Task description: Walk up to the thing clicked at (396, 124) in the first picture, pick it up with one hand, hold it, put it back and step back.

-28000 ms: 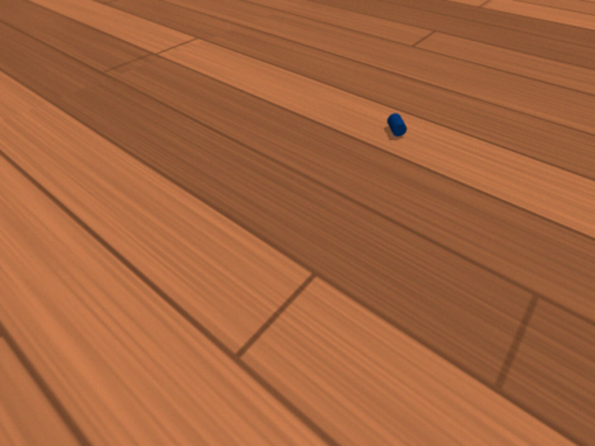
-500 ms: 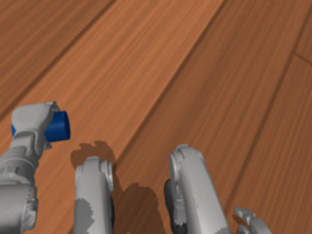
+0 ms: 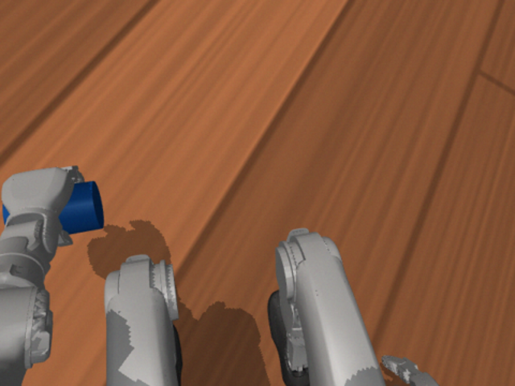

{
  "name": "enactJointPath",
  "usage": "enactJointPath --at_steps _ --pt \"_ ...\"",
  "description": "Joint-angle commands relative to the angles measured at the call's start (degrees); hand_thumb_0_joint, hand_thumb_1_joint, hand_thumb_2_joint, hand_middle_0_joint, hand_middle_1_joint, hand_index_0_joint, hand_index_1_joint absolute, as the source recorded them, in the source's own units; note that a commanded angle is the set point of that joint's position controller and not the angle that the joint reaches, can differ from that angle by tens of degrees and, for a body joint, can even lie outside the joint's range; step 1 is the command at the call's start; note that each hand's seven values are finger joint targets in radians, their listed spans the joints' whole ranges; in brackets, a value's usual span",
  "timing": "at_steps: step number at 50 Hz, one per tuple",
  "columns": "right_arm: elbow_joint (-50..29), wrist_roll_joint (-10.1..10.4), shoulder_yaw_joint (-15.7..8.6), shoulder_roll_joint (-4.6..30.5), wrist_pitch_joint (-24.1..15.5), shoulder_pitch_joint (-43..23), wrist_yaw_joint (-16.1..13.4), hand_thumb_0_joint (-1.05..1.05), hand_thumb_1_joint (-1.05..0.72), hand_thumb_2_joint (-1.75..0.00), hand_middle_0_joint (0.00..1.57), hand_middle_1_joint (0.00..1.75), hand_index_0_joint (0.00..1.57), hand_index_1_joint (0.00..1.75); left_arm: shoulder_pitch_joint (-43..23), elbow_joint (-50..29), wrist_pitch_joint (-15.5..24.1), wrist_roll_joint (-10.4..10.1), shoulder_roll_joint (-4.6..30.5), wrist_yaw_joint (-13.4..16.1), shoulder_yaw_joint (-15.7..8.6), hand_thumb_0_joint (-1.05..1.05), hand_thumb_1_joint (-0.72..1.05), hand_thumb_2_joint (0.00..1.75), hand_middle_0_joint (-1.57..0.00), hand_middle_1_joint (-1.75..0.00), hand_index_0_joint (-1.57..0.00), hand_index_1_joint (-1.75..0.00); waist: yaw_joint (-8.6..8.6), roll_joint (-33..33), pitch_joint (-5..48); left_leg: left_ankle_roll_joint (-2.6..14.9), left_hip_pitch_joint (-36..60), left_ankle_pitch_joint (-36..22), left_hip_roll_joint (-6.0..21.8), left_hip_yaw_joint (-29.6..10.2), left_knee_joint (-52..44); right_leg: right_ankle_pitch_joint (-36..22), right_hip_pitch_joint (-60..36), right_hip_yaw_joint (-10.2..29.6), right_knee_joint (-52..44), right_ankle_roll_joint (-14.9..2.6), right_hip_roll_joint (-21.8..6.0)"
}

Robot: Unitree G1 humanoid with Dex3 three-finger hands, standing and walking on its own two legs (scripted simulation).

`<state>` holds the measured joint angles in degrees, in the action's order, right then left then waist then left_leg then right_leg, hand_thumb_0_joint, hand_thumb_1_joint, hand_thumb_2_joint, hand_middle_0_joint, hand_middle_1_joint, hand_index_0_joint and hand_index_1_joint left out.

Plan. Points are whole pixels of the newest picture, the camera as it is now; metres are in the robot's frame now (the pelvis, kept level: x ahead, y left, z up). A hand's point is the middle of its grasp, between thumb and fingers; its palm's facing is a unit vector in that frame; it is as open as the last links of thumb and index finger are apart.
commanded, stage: lower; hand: left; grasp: from above
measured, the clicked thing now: (58, 211) +0.43 +0.28 -0.19
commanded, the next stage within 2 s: rest in 0.18 s
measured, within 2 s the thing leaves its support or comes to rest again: neither
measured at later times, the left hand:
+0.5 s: hand (73, 216) +0.43 +0.27 -0.23, palm faces -0.45 -0.09 -0.89, open 11.0 cm
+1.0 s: hand (80, 218) +0.43 +0.27 -0.28, palm faces -0.44 -0.13 -0.89, open 11.0 cm
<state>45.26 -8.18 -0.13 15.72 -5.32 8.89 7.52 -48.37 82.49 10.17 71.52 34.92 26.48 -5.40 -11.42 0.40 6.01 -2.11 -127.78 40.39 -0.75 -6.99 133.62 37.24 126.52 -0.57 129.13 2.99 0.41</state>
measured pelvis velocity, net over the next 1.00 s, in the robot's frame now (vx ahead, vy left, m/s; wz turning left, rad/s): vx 0.01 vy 0.01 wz -0.07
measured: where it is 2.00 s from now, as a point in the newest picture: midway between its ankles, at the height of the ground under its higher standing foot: (231, 374)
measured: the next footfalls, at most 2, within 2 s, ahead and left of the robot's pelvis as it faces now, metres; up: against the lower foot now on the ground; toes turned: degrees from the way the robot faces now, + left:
none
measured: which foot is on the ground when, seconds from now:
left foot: down 0.00-1.00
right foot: down 0.00-1.00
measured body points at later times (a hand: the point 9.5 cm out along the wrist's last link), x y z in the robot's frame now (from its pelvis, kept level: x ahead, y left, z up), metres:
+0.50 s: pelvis +0.01 +0.00 -0.04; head +0.24 +0.06 +0.34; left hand +0.44 +0.27 -0.18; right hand +0.06 -0.28 -0.15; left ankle +0.08 +0.13 -0.32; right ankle +0.10 -0.13 -0.32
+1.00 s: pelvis +0.01 +0.01 -0.06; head +0.25 +0.08 +0.31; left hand +0.45 +0.28 -0.22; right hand +0.04 -0.28 -0.15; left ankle +0.08 +0.13 -0.32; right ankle +0.10 -0.13 -0.32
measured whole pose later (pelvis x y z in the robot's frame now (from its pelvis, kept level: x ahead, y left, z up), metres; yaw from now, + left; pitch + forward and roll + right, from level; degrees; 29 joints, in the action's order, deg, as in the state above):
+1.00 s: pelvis +0.01 +0.01 -0.06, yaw -4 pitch +30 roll -9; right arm 47.2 -15.7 4.4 17.4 -9.8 5.9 14.8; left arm -50.1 95.6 14.4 76.2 43.9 37.8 -13.1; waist -16.9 -3.1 -1.3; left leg -2.5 -134.5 43.0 -1.6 -11.5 147.5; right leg 38.1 132.0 -3.3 139.6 4.6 1.9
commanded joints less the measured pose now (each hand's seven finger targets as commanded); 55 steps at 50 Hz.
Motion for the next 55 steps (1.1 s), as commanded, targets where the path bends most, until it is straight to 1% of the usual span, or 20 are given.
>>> enactJointPath --at_steps 1,3,20,22,24,26,29,31,34,35,36,40,43,44,45,47,49,51,52,55 --pt "-0.52 -0.16 -3.61 12.97 -1.26 10.54 -0.02 0.00 -0.89 -0.90 0.20 0.30 0.20 0.30 -19.43 -5.04 0.53 -0.26 14.50 3.07 -1.41 0.00 0.57 0.87 -1.05 -0.56 -1.01 -0.60 -1.08 9.49 34.52 4.00 22.31 -7.32 -1.30 7.07 -13.09 -7.60 -19.37 -6.04 -12.81 -4.64 0.96" --pt "-0.57 -0.24 -3.46 12.92 -1.41 9.83 0.01 0.00 -0.89 -0.90 0.20 0.30 0.20 0.30 -18.85 -3.92 1.19 -0.37 15.35 3.56 -1.88 0.00 0.57 0.85 -1.05 -0.54 -1.01 -0.59 -0.01 10.83 35.01 3.88 22.23 -7.20 -1.29 7.24 -12.56 -7.28 -19.05 -6.07 -11.92 -4.82 1.05" --pt "1.34 -2.66 -2.84 13.89 -2.37 9.34 2.64 0.00 -0.89 -0.89 0.20 0.30 0.20 0.30 -18.96 -0.54 1.57 1.96 16.42 9.31 -3.96 0.00 0.59 0.83 -1.04 -0.55 -1.01 -0.58 -2.70 14.76 34.88 3.52 23.11 -10.54 -1.04 6.43 -7.81 -11.18 -15.86 -7.94 -6.15 -4.36 1.52" --pt "1.41 -2.97 -2.72 14.69 -2.40 9.24 2.86 0.00 -0.89 -0.89 0.20 0.30 0.20 0.30 -19.30 -2.03 1.77 1.43 19.25 9.96 -6.33 0.00 0.59 0.86 -1.03 -0.56 -1.00 -0.59 -2.29 15.42 35.84 3.48 22.75 -10.84 -1.13 6.04 -7.91 -11.31 -15.94 -8.32 -5.53 -4.27 1.58" --pt "1.73 -3.69 -2.10 14.20 -2.72 9.28 3.40 0.00 -0.89 -0.89 0.20 0.30 0.20 0.30 -18.94 1.50 1.61 2.40 16.47 9.64 -3.87 0.00 0.59 0.84 -1.03 -0.59 -1.00 -0.61 -3.33 15.30 33.94 3.50 22.92 -11.36 -1.01 6.26 -6.44 -12.12 -15.17 -8.51 -5.09 -4.15 1.66" --pt "1.66 -3.69 -1.86 14.83 -2.78 8.78 3.63 0.00 -0.89 -0.89 0.20 0.30 0.20 0.30 -20.19 1.32 2.19 1.74 17.78 9.93 -4.50 0.00 0.60 0.87 -1.04 -0.58 -1.01 -0.61 -3.79 14.80 34.00 3.72 21.15 -9.99 -1.12 5.85 -5.96 -11.16 -15.64 -8.52 -5.28 -4.18 2.01" --pt "1.77 -3.94 -1.73 15.12 -2.73 8.45 3.98 0.00 -0.89 -0.89 0.20 0.30 0.20 0.30 -17.04 1.87 2.42 1.94 19.93 10.60 -6.47 0.00 0.59 0.87 -1.02 -0.60 -1.00 -0.63 -2.23 15.53 35.09 3.46 21.14 -10.84 -1.14 5.79 -6.19 -11.54 -16.59 -8.86 -4.28 -4.27 2.03" --pt "1.51 -4.85 -1.15 15.01 -3.21 8.58 4.59 0.00 -0.89 -0.89 0.20 0.30 0.20 0.30 -19.66 3.58 2.63 2.67 18.46 10.63 -5.00 0.00 0.62 0.87 -1.03 -0.62 -1.01 -0.64 -4.59 14.69 33.22 3.56 21.08 -11.78 -0.95 5.69 -4.04 -13.16 -15.69 -9.20 -3.31 -3.95 2.01" --pt "1.44 -5.07 -1.31 16.36 -3.36 8.58 4.67 0.00 -0.89 -0.89 0.20 0.30 0.20 0.30 -17.50 4.58 3.37 2.68 22.13 11.63 -8.58 0.00 0.62 0.87 -1.04 -0.61 -1.02 -0.64 -3.60 15.25 33.10 3.52 20.35 -11.85 -1.05 5.38 -4.10 -13.23 -16.35 -9.55 -3.38 -3.89 2.07" --pt "1.16 -5.36 -0.87 16.08 -3.38 8.24 4.95 0.00 -0.89 -0.89 0.20 0.30 0.20 0.30 -17.71 4.25 3.55 3.28 21.53 11.88 -7.81 0.00 0.63 0.86 -1.04 -0.61 -1.02 -0.63 -3.60 16.30 32.56 3.44 19.58 -10.94 -1.15 5.55 -4.28 -12.23 -16.30 -9.50 -3.14 -3.99 2.19" --pt "2.03 -5.73 -1.23 16.71 -3.26 8.99 5.07 0.00 -0.89 -0.89 0.20 0.30 0.20 0.30 -17.25 5.49 3.60 3.52 24.36 12.36 -10.18 0.00 0.64 0.86 -1.05 -0.60 -1.03 -0.63 -3.95 15.34 31.97 3.47 18.99 -10.02 -1.04 5.30 -4.10 -11.49 -15.86 -9.96 -2.94 -3.91 2.17" --pt "0.77 -5.88 -0.86 16.04 -3.94 6.72 5.62 0.00 -0.89 -0.90 0.20 0.30 0.20 0.30 -19.06 4.44 4.13 3.13 19.35 12.37 -6.08 0.00 0.67 0.88 -1.08 -0.61 -1.05 -0.64 -4.99 17.04 31.80 3.30 20.34 -9.24 -0.89 4.81 -3.69 -10.97 -14.04 -10.37 -2.51 -3.87 2.42" --pt "2.74 -6.64 0.04 16.44 -4.88 8.16 6.48 0.00 -0.89 -0.90 0.20 0.30 0.20 0.30 -18.48 8.23 3.97 3.12 18.90 12.78 -4.87 0.00 0.69 0.86 -1.08 -0.62 -1.06 -0.64 -5.97 16.47 29.39 3.41 19.54 -9.13 -0.96 4.69 -2.47 -11.01 -13.91 -10.77 -2.12 -3.42 2.51" --pt "2.48 -6.95 -0.69 17.87 -4.97 8.37 6.43 0.00 -0.89 -0.90 0.20 0.30 0.20 0.30 -18.97 4.90 4.50 3.42 24.31 13.60 -9.09 0.00 0.69 0.87 -1.08 -0.63 -1.06 -0.64 -5.59 17.30 31.68 3.35 21.08 -11.14 -0.75 4.42 -2.49 -12.67 -15.03 -11.24 -1.98 -3.16 2.56" --pt "2.39 -6.97 -0.30 18.02 -5.01 8.97 6.58 0.00 -0.89 -0.89 0.20 0.30 0.20 0.30 -17.67 5.49 4.45 3.73 26.13 14.09 -10.45 0.00 0.70 0.87 -1.08 -0.63 -1.06 -0.65 -5.41 18.38 31.13 3.21 20.94 -11.61 -0.90 4.59 -2.40 -13.10 -15.51 -11.17 -1.35 -3.31 2.35" --pt "2.33 -7.37 0.04 17.14 -4.82 7.65 6.98 0.00 -0.89 -0.90 0.20 0.30 0.20 0.30 -16.43 6.19 4.17 4.25 24.25 14.58 -10.04 0.00 0.71 0.87 -1.09 -0.63 -1.07 -0.64 -5.16 18.50 30.76 3.03 21.29 -11.70 -0.72 4.57 -2.32 -13.07 -14.64 -11.63 -1.01 -3.19 2.47" --pt "0.98 -7.29 0.20 17.54 -5.31 6.31 7.43 0.00 -0.89 -0.90 0.20 0.30 0.20 0.30 -18.78 5.55 4.39 3.20 20.25 14.66 -6.86 0.00 0.70 0.87 -1.09 -0.63 -1.07 -0.64 -6.73 18.86 29.64 3.08 20.68 -11.53 -0.72 4.10 -2.52 -13.29 -13.89 -11.92 -0.75 -3.02 2.54" --pt "1.42 -7.71 0.77 18.04 -6.03 6.50 7.94 0.00 -0.89 -0.90 0.20 0.30 0.20 0.30 -20.42 7.58 4.64 4.03 22.02 14.82 -6.28 0.00 0.70 0.85 -1.08 -0.63 -1.06 -0.65 -7.61 19.49 28.16 3.19 19.97 -9.96 -0.75 3.96 -1.95 -12.28 -12.86 -12.17 -0.62 -3.09 2.64" --pt "2.38 -7.84 0.46 19.01 -5.98 7.55 7.95 0.00 -0.89 -0.90 0.20 0.30 0.20 0.30 -17.99 8.88 4.51 4.15 25.66 15.39 -9.87 0.00 0.69 0.84 -1.07 -0.61 -1.06 -0.63 -6.71 18.72 28.10 3.10 20.33 -10.16 -0.64 3.58 -2.42 -12.04 -13.20 -12.59 -0.53 -3.04 2.59" --pt "2.37 -8.53 1.11 18.60 -6.01 7.32 8.53 0.00 -0.89 -0.90 0.20 0.30 0.20 0.30 -17.10 8.95 4.40 4.83 25.82 16.21 -10.33 0.00 0.71 0.86 -1.09 -0.62 -1.08 -0.64 -6.62 19.56 28.35 2.83 20.95 -10.62 -0.63 3.80 -1.98 -12.21 -13.92 -12.67 -0.15 -2.98 2.68"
